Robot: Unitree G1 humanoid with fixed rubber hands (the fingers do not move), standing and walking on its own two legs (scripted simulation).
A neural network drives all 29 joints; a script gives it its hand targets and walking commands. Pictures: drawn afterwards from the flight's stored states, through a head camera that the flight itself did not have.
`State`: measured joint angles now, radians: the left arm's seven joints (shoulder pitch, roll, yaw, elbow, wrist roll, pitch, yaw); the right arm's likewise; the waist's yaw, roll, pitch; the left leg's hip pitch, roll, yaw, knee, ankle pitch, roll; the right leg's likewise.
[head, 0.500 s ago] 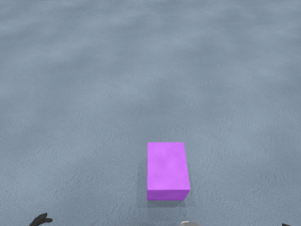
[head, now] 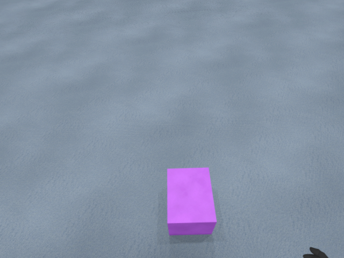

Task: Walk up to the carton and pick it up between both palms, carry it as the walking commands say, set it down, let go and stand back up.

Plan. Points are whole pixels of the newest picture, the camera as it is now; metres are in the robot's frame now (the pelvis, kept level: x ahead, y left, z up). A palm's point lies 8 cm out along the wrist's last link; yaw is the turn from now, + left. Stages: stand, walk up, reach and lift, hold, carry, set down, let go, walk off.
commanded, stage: walk up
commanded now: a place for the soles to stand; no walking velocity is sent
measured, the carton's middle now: (189, 201) +0.51 -0.04 -0.65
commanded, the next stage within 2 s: none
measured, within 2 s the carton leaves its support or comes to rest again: neither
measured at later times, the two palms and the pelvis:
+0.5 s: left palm out of the picture +0.14 +0.31 -0.09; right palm out of the picture +0.09 -0.33 -0.09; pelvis +0.02 +0.00 +0.01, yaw -2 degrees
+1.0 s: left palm out of the picture +0.15 +0.23 -0.12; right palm out of the picture +0.06 -0.45 -0.09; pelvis +0.02 -0.08 -0.01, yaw -1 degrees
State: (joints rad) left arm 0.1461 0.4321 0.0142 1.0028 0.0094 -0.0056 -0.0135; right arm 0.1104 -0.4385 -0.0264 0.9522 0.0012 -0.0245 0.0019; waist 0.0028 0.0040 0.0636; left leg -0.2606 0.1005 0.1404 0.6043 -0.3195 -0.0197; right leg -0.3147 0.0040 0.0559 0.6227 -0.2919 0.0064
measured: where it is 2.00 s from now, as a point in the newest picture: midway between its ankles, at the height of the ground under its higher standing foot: outside the picture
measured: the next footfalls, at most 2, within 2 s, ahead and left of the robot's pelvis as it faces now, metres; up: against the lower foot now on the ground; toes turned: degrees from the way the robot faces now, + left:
right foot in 0.80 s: +0.07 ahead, -0.21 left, +0.00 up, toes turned +4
left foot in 1.04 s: +0.06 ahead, +0.07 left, +0.00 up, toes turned +3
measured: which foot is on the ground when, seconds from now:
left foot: down 0.00-0.80, up 0.82-1.00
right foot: down 0.00-0.60, up 0.62-0.78, down 0.80-1.00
